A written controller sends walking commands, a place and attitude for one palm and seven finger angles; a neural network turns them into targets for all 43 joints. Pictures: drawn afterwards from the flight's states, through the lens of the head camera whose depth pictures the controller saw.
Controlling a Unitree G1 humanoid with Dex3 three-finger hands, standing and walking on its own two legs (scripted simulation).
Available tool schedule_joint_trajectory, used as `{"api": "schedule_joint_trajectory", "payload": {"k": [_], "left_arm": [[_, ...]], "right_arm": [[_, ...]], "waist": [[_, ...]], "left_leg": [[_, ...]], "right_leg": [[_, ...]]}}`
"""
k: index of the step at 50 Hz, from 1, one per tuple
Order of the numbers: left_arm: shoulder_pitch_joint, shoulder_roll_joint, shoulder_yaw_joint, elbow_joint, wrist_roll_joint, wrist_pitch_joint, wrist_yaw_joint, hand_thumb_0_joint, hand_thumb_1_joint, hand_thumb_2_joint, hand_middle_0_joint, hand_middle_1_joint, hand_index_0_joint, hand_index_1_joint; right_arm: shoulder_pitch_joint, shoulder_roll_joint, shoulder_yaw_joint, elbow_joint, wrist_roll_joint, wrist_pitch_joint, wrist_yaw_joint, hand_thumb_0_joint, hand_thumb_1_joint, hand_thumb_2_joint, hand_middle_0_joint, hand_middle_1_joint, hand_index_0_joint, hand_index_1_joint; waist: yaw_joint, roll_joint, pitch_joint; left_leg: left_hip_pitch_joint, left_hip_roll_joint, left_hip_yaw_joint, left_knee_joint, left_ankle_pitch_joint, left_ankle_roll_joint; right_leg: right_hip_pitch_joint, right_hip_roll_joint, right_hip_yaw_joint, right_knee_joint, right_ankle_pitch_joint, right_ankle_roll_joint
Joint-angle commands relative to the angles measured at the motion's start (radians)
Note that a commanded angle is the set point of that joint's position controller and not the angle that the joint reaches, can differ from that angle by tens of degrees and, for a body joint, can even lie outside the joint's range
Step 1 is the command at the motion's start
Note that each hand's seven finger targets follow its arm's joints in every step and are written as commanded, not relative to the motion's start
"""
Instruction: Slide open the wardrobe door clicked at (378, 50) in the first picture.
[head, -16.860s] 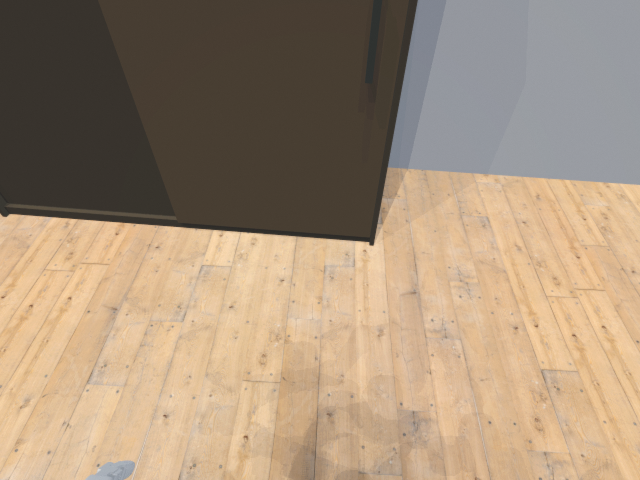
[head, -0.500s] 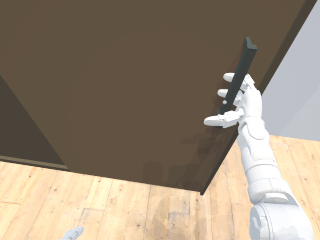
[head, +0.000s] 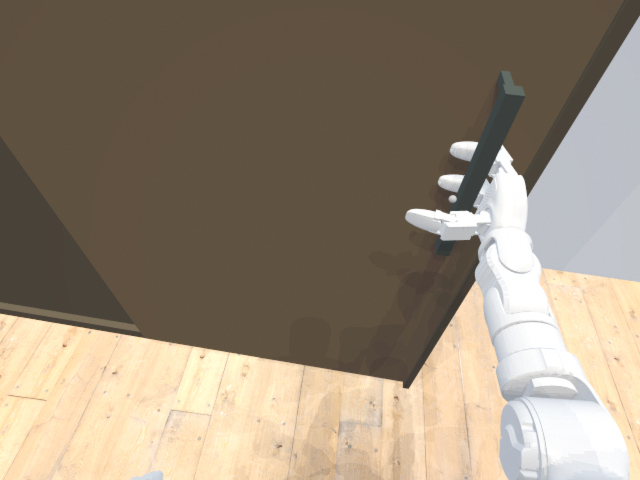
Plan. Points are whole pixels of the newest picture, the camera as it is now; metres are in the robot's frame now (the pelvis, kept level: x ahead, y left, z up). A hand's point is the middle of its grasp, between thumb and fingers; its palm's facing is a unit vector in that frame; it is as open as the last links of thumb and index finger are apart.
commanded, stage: grip the handle and tug to test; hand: right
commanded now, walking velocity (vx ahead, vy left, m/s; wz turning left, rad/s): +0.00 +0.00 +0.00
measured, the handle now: (469, 176) +0.50 -0.13 +0.13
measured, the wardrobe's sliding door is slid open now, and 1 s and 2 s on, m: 0.00 0.00 0.00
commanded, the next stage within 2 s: tug the door sideways, standing still in 1.14 s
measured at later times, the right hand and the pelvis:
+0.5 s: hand (455, 200) +0.44 -0.11 +0.14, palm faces +0.05 +1.00 +0.00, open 5.6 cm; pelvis +0.01 +0.00 +0.00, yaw +0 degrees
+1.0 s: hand (454, 201) +0.44 -0.11 +0.14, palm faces +0.04 +1.00 +0.01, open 5.6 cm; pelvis +0.02 +0.00 +0.00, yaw +1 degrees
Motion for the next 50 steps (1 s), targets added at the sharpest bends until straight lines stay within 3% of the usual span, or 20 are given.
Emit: {"api": "schedule_joint_trajectory", "payload": {"k": [1, 3, 10, 12, 15, 16, 18, 21, 24, 29, 32, 33, 35, 39, 41, 42, 44, 45, 48, 50], "left_arm": [[0.009, 0.132, 0.045, -0.110, -0.005, -0.043, 0.011, 0.000, 0.900, 0.900, -0.200, -0.300, -0.200, -0.300], [0.010, 0.136, 0.046, -0.113, -0.004, -0.043, 0.011, 0.000, 0.900, 0.900, -0.200, -0.300, -0.200, -0.300], [-0.007, 0.130, 0.045, -0.130, -0.007, -0.042, 0.006, 0.000, 0.900, 0.900, -0.200, -0.300, -0.200, -0.300], [-0.001, 0.135, 0.046, -0.128, -0.005, -0.040, 0.008, 0.000, 0.900, 0.900, -0.200, -0.300, -0.200, -0.300], [-0.015, 0.131, 0.047, -0.134, -0.008, -0.039, 0.007, 0.000, 0.900, 0.900, -0.200, -0.300, -0.200, -0.300], [-0.019, 0.127, 0.044, -0.134, -0.010, -0.039, 0.007, 0.000, 0.900, 0.900, -0.200, -0.300, -0.200, -0.300], [-0.017, 0.132, 0.046, -0.131, -0.009, -0.037, 0.008, 0.000, 0.900, 0.900, -0.200, -0.300, -0.200, -0.300], [-0.021, 0.128, 0.046, -0.135, -0.009, -0.036, 0.007, 0.000, 0.900, 0.900, -0.200, -0.300, -0.200, -0.300], [-0.018, 0.130, 0.046, -0.131, -0.006, -0.035, 0.008, 0.000, 0.900, 0.900, -0.200, -0.300, -0.200, -0.300], [-0.027, 0.127, 0.044, -0.137, -0.006, -0.032, 0.007, 0.000, 0.900, 0.900, -0.200, -0.300, -0.200, -0.300], [-0.021, 0.131, 0.044, -0.132, -0.003, -0.027, 0.009, 0.000, 0.900, 0.900, -0.200, -0.300, -0.200, -0.300], [-0.033, 0.126, 0.044, -0.137, -0.007, -0.029, 0.008, 0.000, 0.900, 0.900, -0.200, -0.300, -0.200, -0.300], [-0.029, 0.127, 0.044, -0.134, -0.006, -0.028, 0.009, 0.000, 0.900, 0.900, -0.200, -0.300, -0.200, -0.300], [-0.032, 0.127, 0.044, -0.140, -0.006, -0.026, 0.008, 0.000, 0.900, 0.900, -0.200, -0.300, -0.200, -0.300], [-0.041, 0.122, 0.043, -0.151, -0.007, -0.028, 0.004, 0.000, 0.900, 0.900, -0.200, -0.300, -0.200, -0.300], [-0.035, 0.126, 0.046, -0.153, -0.005, -0.028, 0.004, 0.000, 0.900, 0.900, -0.200, -0.300, -0.200, -0.300], [-0.045, 0.125, 0.045, -0.162, -0.006, -0.028, 0.002, 0.000, 0.900, 0.900, -0.200, -0.300, -0.200, -0.300], [-0.051, 0.122, 0.043, -0.170, -0.008, -0.029, 0.001, 0.000, 0.900, 0.900, -0.200, -0.300, -0.200, -0.300], [-0.062, 0.124, 0.043, -0.186, -0.009, -0.027, -0.001, 0.000, 0.900, 0.900, -0.200, -0.300, -0.200, -0.300], [-0.066, 0.124, 0.041, -0.193, -0.011, -0.021, 0.001, 0.000, 0.900, 0.900, -0.200, -0.300, -0.200, -0.300]], "right_arm": [[-0.475, -0.106, 0.011, -0.233, 0.005, -0.065, 0.010, 0.000, -0.200, -0.600, 0.375, 1.300, 0.375, 1.300], [-0.464, -0.136, -0.014, -0.248, 0.005, -0.070, 0.009, 0.000, -0.293, -0.640, 0.385, 1.313, 0.385, 1.313], [-0.409, -0.098, 0.014, -0.300, 0.012, -0.065, 0.022, 0.000, -0.620, -0.780, 0.420, 1.360, 0.420, 1.360], [-0.416, -0.111, 0.008, -0.308, 0.012, -0.062, 0.019, 0.000, -0.713, -0.820, 0.430, 1.373, 0.430, 1.373], [-0.378, -0.109, 0.006, -0.338, 0.012, -0.053, 0.022, 0.000, -0.853, -0.880, 0.445, 1.393, 0.445, 1.393], [-0.395, -0.073, 0.042, -0.342, 0.013, -0.048, 0.025, 0.000, -0.900, -0.900, 0.450, 1.400, 0.450, 1.400], [-0.392, -0.099, 0.018, -0.332, 0.012, -0.043, 0.021, 0.000, -0.900, -0.900, 0.450, 1.400, 0.450, 1.400], [-0.384, -0.069, 0.043, -0.354, 0.010, -0.035, 0.023, 0.000, -0.900, -0.900, 0.450, 1.400, 0.450, 1.400], [-0.402, -0.073, 0.041, -0.353, 0.011, -0.030, 0.016, 0.000, -0.900, -0.900, 0.450, 1.400, 0.450, 1.400], [-0.375, -0.052, 0.060, -0.366, 0.009, -0.027, 0.023, 0.000, -0.900, -0.900, 0.450, 1.400, 0.450, 1.400], [-0.380, -0.085, 0.039, -0.356, 0.004, -0.025, 0.020, 0.000, -0.900, -0.900, 0.450, 1.400, 0.450, 1.400], [-0.385, -0.056, 0.057, -0.367, 0.007, -0.025, 0.021, 0.000, -0.900, -0.900, 0.450, 1.400, 0.450, 1.400], [-0.384, -0.068, 0.048, -0.362, 0.008, -0.024, 0.023, 0.000, -0.900, -0.900, 0.450, 1.400, 0.450, 1.400], [-0.340, -0.072, 0.040, -0.364, 0.011, -0.018, 0.026, 0.000, -0.900, -0.900, 0.450, 1.400, 0.450, 1.400], [-0.309, -0.035, 0.069, -0.403, 0.013, -0.017, 0.030, 0.000, -0.900, -0.900, 0.450, 1.400, 0.450, 1.400], [-0.287, -0.050, 0.056, -0.408, 0.013, -0.017, 0.028, 0.000, -0.900, -0.900, 0.450, 1.400, 0.450, 1.400], [-0.222, -0.065, 0.037, -0.438, 0.018, -0.011, 0.033, 0.000, -0.900, -0.900, 0.450, 1.400, 0.450, 1.400], [-0.213, -0.041, 0.059, -0.457, 0.022, -0.007, 0.038, 0.000, -0.900, -0.900, 0.450, 1.400, 0.450, 1.400], [-0.112, -0.077, 0.018, -0.495, 0.029, 0.007, 0.042, 0.000, -0.900, -0.900, 0.450, 1.400, 0.450, 1.400], [-0.094, -0.076, 0.020, -0.512, 0.034, 0.023, 0.049, 0.000, -0.900, -0.900, 0.450, 1.400, 0.450, 1.400]], "waist": [[0.015, 0.048, -0.297], [0.006, 0.059, -0.319], [-0.003, 0.036, -0.323], [0.005, 0.081, -0.312], [-0.010, 0.040, -0.330], [0.004, 0.032, -0.310], [0.003, 0.067, -0.303], [-0.001, 0.027, -0.322], [0.008, 0.061, -0.314], [0.003, 0.046, -0.318], [0.001, 0.056, -0.309], [0.004, 0.049, -0.313], [0.003, 0.055, -0.313], [-0.007, 0.064, -0.314], [-0.015, 0.029, -0.334], [-0.016, 0.063, -0.337], [-0.035, 0.052, -0.350], [-0.032, 0.066, -0.336], [-0.063, 0.063, -0.343], [-0.056, 0.087, -0.313]], "left_leg": [[-0.092, -0.047, -0.004, -0.110, 0.409, -0.007], [-0.065, -0.044, -0.006, -0.105, 0.432, -0.008], [-0.049, -0.046, -0.003, -0.099, 0.477, -0.006], [-0.036, -0.045, -0.002, -0.105, 0.484, -0.008], [-0.032, -0.044, -0.004, -0.099, 0.508, -0.006], [-0.045, -0.045, -0.002, -0.102, 0.509, -0.007], [-0.042, -0.044, -0.004, -0.106, 0.510, -0.010], [-0.047, -0.045, 0.002, -0.098, 0.510, -0.005], [-0.049, -0.044, 0.001, -0.103, 0.517, -0.009], [-0.041, -0.043, 0.002, -0.100, 0.529, -0.007], [-0.026, -0.041, 0.002, -0.102, 0.524, -0.005], [-0.040, -0.042, -0.002, -0.101, 0.538, -0.009], [-0.035, -0.042, -0.001, -0.099, 0.542, -0.007], [-0.020, -0.041, 0.001, -0.100, 0.547, -0.008], [-0.018, -0.041, 0.002, -0.097, 0.557, -0.005], [0.007, -0.040, 0.005, -0.097, 0.567, -0.005], [0.026, -0.040, 0.001, -0.092, 0.610, -0.006], [0.031, -0.040, 0.003, -0.095, 0.615, -0.008], [0.079, -0.036, -0.002, -0.092, 0.673, -0.009], [0.089, -0.036, -0.001, -0.101, 0.686, -0.012]], "right_leg": [[0.354, 0.050, 0.024, -0.027, 0.214, -0.049], [0.347, 0.052, 0.022, -0.029, 0.229, -0.051], [0.365, 0.054, 0.016, -0.026, 0.265, -0.050], [0.356, 0.054, 0.017, -0.025, 0.267, -0.054], [0.375, 0.054, 0.012, -0.025, 0.288, -0.050], [0.378, 0.055, 0.012, -0.026, 0.289, -0.051], [0.366, 0.054, 0.014, -0.026, 0.281, -0.053], [0.394, 0.053, 0.018, -0.025, 0.301, -0.048], [0.388, 0.054, 0.021, -0.023, 0.302, -0.053], [0.394, 0.055, 0.019, -0.022, 0.316, -0.051], [0.380, 0.056, 0.021, -0.022, 0.311, -0.052], [0.390, 0.056, 0.016, -0.022, 0.316, -0.053], [0.389, 0.056, 0.019, -0.022, 0.318, -0.052], [0.379, 0.057, 0.018, -0.025, 0.317, -0.052], [0.403, 0.058, 0.015, -0.023, 0.337, -0.051], [0.395, 0.057, 0.017, -0.022, 0.349, -0.054], [0.397, 0.057, 0.009, -0.026, 0.373, -0.053], [0.391, 0.059, 0.006, -0.029, 0.367, -0.054], [0.377, 0.062, -0.004, -0.035, 0.395, -0.055], [0.364, 0.062, -0.009, -0.041, 0.387, -0.056]]}}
